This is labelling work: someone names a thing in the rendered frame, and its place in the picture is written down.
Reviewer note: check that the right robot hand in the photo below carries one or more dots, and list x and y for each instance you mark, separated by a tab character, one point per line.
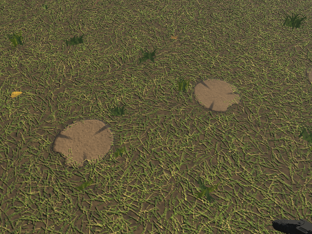
292	226

